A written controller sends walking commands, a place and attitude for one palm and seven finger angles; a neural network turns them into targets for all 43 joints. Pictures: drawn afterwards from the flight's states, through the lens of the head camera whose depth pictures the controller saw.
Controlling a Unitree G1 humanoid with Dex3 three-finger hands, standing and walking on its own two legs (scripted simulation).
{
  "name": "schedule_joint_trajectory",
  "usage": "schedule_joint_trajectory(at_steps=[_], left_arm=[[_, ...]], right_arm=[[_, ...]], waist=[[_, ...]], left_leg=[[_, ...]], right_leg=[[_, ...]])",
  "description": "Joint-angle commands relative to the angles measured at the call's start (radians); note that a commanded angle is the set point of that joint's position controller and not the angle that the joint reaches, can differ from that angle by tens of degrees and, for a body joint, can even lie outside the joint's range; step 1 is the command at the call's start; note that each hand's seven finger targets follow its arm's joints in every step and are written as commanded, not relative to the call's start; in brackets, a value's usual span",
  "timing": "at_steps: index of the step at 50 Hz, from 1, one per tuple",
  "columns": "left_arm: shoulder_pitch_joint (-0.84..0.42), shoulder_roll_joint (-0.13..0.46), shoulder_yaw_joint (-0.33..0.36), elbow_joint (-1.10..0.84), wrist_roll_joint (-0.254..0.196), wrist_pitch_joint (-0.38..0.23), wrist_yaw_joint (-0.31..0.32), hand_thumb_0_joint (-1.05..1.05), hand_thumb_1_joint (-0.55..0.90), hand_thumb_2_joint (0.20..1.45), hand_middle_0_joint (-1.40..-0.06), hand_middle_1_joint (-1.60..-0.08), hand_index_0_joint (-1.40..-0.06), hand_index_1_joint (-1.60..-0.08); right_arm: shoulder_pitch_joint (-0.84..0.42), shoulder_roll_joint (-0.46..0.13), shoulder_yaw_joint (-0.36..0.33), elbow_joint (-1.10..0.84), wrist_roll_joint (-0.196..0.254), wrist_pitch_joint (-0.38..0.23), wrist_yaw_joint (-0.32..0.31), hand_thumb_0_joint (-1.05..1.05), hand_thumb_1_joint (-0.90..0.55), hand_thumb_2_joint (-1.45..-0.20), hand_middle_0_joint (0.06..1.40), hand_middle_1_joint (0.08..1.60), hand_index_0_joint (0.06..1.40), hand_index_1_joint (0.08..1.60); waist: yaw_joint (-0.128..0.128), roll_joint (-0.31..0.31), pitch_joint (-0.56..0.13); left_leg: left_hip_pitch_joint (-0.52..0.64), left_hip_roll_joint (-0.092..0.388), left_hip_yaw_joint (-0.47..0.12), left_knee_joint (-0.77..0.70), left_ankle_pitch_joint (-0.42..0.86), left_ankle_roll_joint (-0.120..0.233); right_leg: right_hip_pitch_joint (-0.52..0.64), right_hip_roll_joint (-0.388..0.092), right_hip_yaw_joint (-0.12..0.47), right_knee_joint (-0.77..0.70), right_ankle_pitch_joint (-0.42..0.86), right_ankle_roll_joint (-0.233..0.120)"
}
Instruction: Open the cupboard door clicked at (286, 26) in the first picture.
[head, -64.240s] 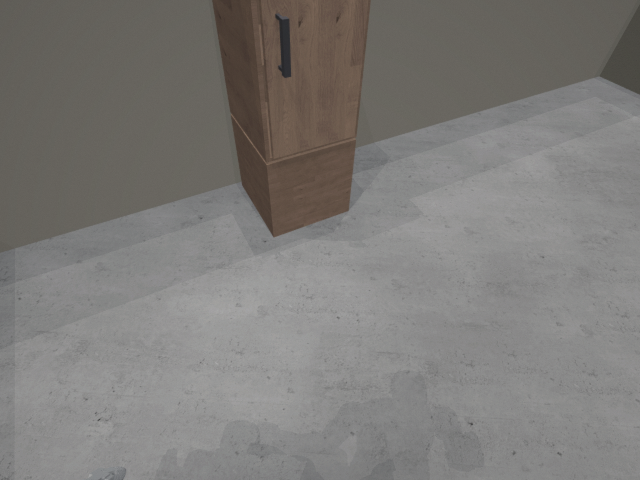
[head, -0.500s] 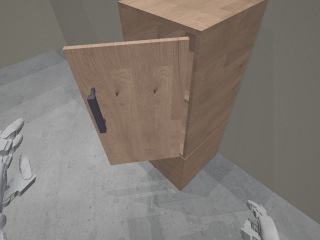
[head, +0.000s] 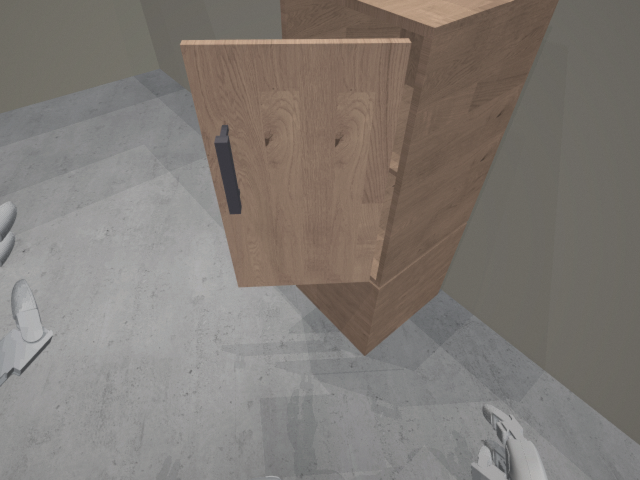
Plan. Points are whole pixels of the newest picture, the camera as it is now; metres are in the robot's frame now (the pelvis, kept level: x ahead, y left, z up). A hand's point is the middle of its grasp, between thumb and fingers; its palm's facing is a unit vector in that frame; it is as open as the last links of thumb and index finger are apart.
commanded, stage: step back with the hand held close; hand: left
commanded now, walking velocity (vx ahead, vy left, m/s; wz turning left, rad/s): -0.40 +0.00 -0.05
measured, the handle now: (230, 171) +0.59 +0.20 +0.05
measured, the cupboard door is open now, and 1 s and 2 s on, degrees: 53 53 53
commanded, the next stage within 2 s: stop stepping back and stand still in 0.32 s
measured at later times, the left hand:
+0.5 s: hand out of the picture +0.08 +0.24 +0.18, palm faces +0.41 -0.82 -0.40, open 7.4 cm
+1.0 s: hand out of the picture +0.02 +0.25 +0.18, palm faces +0.41 -0.82 -0.40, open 7.4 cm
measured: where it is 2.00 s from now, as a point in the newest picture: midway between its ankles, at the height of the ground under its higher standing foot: outside the picture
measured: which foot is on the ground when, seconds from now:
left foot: down 0.00-0.36, up 0.38-0.54, down 0.56-1.00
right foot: down 0.00-0.16, up 0.18-0.36, down 0.38-0.62, up 0.64-0.78, down 0.80-1.00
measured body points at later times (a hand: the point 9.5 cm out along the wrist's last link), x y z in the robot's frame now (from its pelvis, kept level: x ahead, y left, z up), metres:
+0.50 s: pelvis -0.12 -0.01 +0.01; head -0.13 +0.01 +0.46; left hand +0.05 +0.28 +0.20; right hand +0.04 -0.24 -0.07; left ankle -0.04 +0.09 -0.69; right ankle -0.12 -0.12 -0.73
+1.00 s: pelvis -0.18 +0.00 +0.01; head -0.22 +0.00 +0.46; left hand -0.01 +0.29 +0.20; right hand -0.07 -0.27 -0.08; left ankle -0.14 +0.12 -0.71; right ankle -0.19 -0.09 -0.73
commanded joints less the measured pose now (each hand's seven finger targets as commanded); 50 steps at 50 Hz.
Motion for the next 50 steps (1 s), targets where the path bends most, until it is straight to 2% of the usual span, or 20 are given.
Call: schedule_joint_trajectory(at_steps=[1,5,8,11,14,16,17,18,19,22,26,27,29,31,37,39,41,42,47,50], left_arm=[[-0.077,0.202,0.1,-0.228,-0.012,-0.076,0.038,0.0,0.9,0.9,-0.2,-0.3,-0.2,-0.3],[-0.098,0.212,0.103,-0.233,-0.018,-0.078,0.049,0.0,0.9,0.9,-0.2,-0.3,-0.2,-0.3],[-0.083,0.226,0.154,-0.258,-0.007,-0.095,0.049,0.0,0.9,0.9,-0.2,-0.3,-0.2,-0.3],[-0.041,0.234,0.17,-0.22,-0.027,-0.084,0.044,0.0,0.9,0.9,-0.2,-0.3,-0.2,-0.3],[0.012,0.191,0.111,-0.243,-0.048,-0.067,0.047,0.0,0.9,0.9,-0.2,-0.3,-0.2,-0.3],[0.016,0.22,0.119,-0.254,-0.06,-0.073,0.038,0.0,0.9,0.9,-0.2,-0.3,-0.2,-0.3],[-0.006,0.23,0.108,-0.27,-0.057,-0.085,0.03,0.0,0.9,0.9,-0.2,-0.3,-0.2,-0.3],[-0.024,0.279,0.137,-0.288,-0.046,-0.091,0.035,0.0,0.9,0.9,-0.2,-0.3,-0.2,-0.3],[-0.127,0.304,0.137,-0.316,-0.036,-0.096,0.043,0.0,0.9,0.9,-0.2,-0.3,-0.2,-0.3],[-0.124,0.22,0.089,-0.186,-0.018,-0.036,0.022,0.0,0.9,0.9,-0.2,-0.3,-0.2,-0.3],[-0.133,0.201,0.091,-0.187,-0.018,-0.038,0.034,0.0,0.9,0.9,-0.2,-0.3,-0.2,-0.3],[-0.136,0.204,0.093,-0.22,-0.018,-0.049,0.038,0.0,0.9,0.9,-0.2,-0.3,-0.2,-0.3],[-0.088,0.214,0.105,-0.216,-0.021,-0.047,0.035,0.0,0.9,0.9,-0.2,-0.3,-0.2,-0.3],[-0.063,0.195,0.111,-0.24,-0.018,-0.042,0.027,0.0,0.9,0.9,-0.2,-0.3,-0.2,-0.3],[0.006,0.193,0.083,-0.242,-0.001,-0.013,0.042,0.0,0.9,0.9,-0.2,-0.3,-0.2,-0.3],[-0.004,0.213,0.102,-0.212,-0.011,-0.011,0.037,0.0,0.9,0.9,-0.2,-0.3,-0.2,-0.3],[-0.07,0.257,0.136,-0.205,-0.025,-0.019,0.038,0.0,0.9,0.9,-0.2,-0.3,-0.2,-0.3],[-0.06,0.221,0.118,-0.153,-0.025,-0.017,0.036,0.0,0.9,0.9,-0.2,-0.3,-0.2,-0.3],[-0.116,0.203,0.089,-0.127,-0.015,-0.04,0.033,0.0,0.9,0.9,-0.2,-0.3,-0.2,-0.3],[-0.109,0.206,0.092,-0.174,-0.015,-0.053,0.039,0.0,0.9,0.9,-0.2,-0.3,-0.2,-0.3]], right_arm=[[-0.076,-0.124,-0.057,-0.112,-0.011,-0.067,-0.005,0.0,-0.9,-0.9,0.2,0.3,0.2,0.3],[-0.086,-0.133,-0.053,-0.11,-0.005,-0.055,-0.012,0.0,-0.9,-0.9,0.2,0.3,0.2,0.3],[-0.138,-0.162,-0.055,-0.138,-0.014,-0.077,-0.028,0.0,-0.9,-0.9,0.2,0.3,0.2,0.3],[-0.121,-0.126,-0.083,-0.105,-0.016,-0.096,0.002,0.0,-0.9,-0.9,0.2,0.3,0.2,0.3],[-0.145,-0.113,-0.072,-0.114,-0.004,-0.105,0.025,0.0,-0.9,-0.9,0.2,0.3,0.2,0.3],[-0.141,-0.107,-0.068,-0.103,-0.005,-0.107,0.031,0.0,-0.9,-0.9,0.2,0.3,0.2,0.3],[-0.118,-0.092,-0.065,-0.091,-0.002,-0.101,0.032,0.0,-0.9,-0.9,0.2,0.3,0.2,0.3],[-0.104,-0.083,-0.067,-0.077,-0.004,-0.088,0.029,0.0,-0.9,-0.9,0.2,0.3,0.2,0.3],[-0.149,-0.078,-0.044,-0.073,-0.03,-0.084,0.023,0.0,-0.9,-0.9,0.2,0.3,0.2,0.3],[-0.131,-0.077,-0.044,-0.082,-0.008,-0.077,-0.001,0.0,-0.9,-0.9,0.2,0.3,0.2,0.3],[-0.098,-0.111,-0.021,-0.088,-0.013,-0.085,-0.029,0.0,-0.9,-0.9,0.2,0.3,0.2,0.3],[-0.096,-0.137,-0.032,-0.101,-0.011,-0.099,-0.028,0.0,-0.9,-0.9,0.2,0.3,0.2,0.3],[-0.09,-0.158,-0.042,-0.125,0.005,-0.115,-0.02,0.0,-0.9,-0.9,0.2,0.3,0.2,0.3],[-0.107,-0.12,-0.021,-0.11,-0.007,-0.118,-0.015,0.0,-0.9,-0.9,0.2,0.3,0.2,0.3],[-0.099,-0.119,-0.03,-0.106,-0.01,-0.107,0.003,0.0,-0.9,-0.9,0.2,0.3,0.2,0.3],[-0.102,-0.115,-0.036,-0.105,-0.019,-0.083,-0.002,0.0,-0.9,-0.9,0.2,0.3,0.2,0.3],[-0.09,-0.118,-0.046,-0.085,-0.016,-0.068,0.0,0.0,-0.9,-0.9,0.2,0.3,0.2,0.3],[-0.068,-0.122,-0.053,-0.068,-0.012,-0.069,0.003,0.0,-0.9,-0.9,0.2,0.3,0.2,0.3],[-0.099,-0.108,-0.03,-0.066,-0.01,-0.078,-0.01,0.0,-0.9,-0.9,0.2,0.3,0.2,0.3],[-0.087,-0.125,-0.032,-0.068,-0.014,-0.097,-0.02,0.0,-0.9,-0.9,0.2,0.3,0.2,0.3]], waist=[[-0.026,-0.161,-0.095],[-0.033,-0.052,-0.086],[-0.018,0.318,-0.1],[-0.001,0.11,-0.165],[0.005,0.275,-0.147],[0.012,0.216,-0.135],[-0.002,0.055,-0.133],[-0.008,-0.141,-0.118],[0.014,-0.183,-0.052],[-0.012,-0.259,-0.061],[-0.016,0.03,-0.103],[0.0,0.125,-0.115],[0.017,0.047,-0.167],[-0.014,0.293,-0.095],[-0.017,0.123,-0.083],[-0.025,0.05,-0.085],[-0.012,-0.16,-0.084],[-0.012,-0.195,-0.062],[-0.016,-0.142,-0.01],[-0.017,0.02,-0.005]], left_leg=[[0.173,-0.015,-0.033,0.113,-0.162,-0.037],[0.189,0.035,-0.116,-0.049,-0.185,-0.021],[-0.279,0.299,-0.459,-0.542,-0.663,0.093],[-0.106,0.298,-0.319,-0.439,-0.349,0.109],[-0.081,0.23,-0.158,-0.46,-0.354,0.022],[-0.025,0.188,-0.095,-0.38,-0.31,-0.046],[0.088,0.107,-0.02,-0.174,-0.202,-0.086],[0.192,0.014,-0.01,0.195,-0.125,-0.106],[0.067,-0.027,-0.021,0.42,-0.22,-0.107],[-0.01,0.007,-0.048,0.409,-0.168,-0.074],[0.22,0.012,-0.031,-0.219,-0.01,-0.03],[0.248,0.109,-0.15,-0.28,0.024,0.0],[0.26,0.187,-0.228,-0.302,0.027,0.027],[0.065,0.219,-0.345,-0.554,-0.538,0.007],[0.06,0.128,-0.13,-0.411,-0.363,-0.005],[0.027,0.046,-0.05,-0.174,-0.238,-0.025],[-0.024,-0.001,-0.024,0.188,-0.146,-0.043],[-0.074,-0.006,-0.04,0.333,-0.156,-0.045],[0.093,0.041,-0.013,0.059,-0.121,-0.014],[0.233,0.059,-0.051,-0.201,-0.149,0.018]], right_leg=[[-0.225,-0.186,0.246,-0.296,-0.185,-0.114],[-0.247,-0.114,0.124,-0.2,-0.203,-0.063],[0.14,0.108,-0.007,0.343,-0.208,0.013],[0.033,0.091,0.026,0.566,-0.301,-0.016],[0.112,0.084,-0.082,0.291,-0.358,-0.038],[0.13,0.055,-0.087,-0.059,-0.336,-0.064],[0.017,-0.052,0.049,-0.266,-0.312,-0.104],[-0.241,-0.289,0.411,-0.44,-0.313,-0.185],[-0.259,-0.392,0.431,-0.44,-0.01,-0.235],[-0.086,-0.249,0.207,-0.247,0.309,-0.157],[0.009,-0.121,0.13,-0.134,0.08,-0.075],[0.005,-0.059,0.106,-0.087,-0.021,-0.043],[0.053,0.012,0.058,-0.045,-0.062,-0.015],[0.088,0.042,-0.003,0.119,-0.198,0.004],[0.217,0.047,-0.111,-0.128,-0.189,-0.04],[0.202,-0.06,0.062,-0.23,-0.223,-0.112],[0.058,-0.291,0.396,-0.378,-0.489,-0.216],[0.034,-0.318,0.431,-0.393,-0.503,-0.239],[-0.059,-0.25,0.205,-0.3,-0.347,-0.173],[-0.081,-0.146,0.126,-0.151,-0.332,-0.106]])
